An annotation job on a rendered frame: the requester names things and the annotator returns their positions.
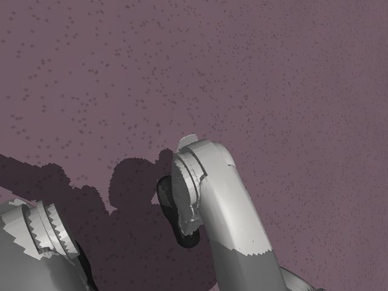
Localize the left robot foot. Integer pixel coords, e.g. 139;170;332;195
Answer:
75;240;99;291

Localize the right robot hand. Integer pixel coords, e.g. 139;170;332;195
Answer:
280;267;316;291

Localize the right robot foot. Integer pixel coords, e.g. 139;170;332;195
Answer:
156;175;200;249

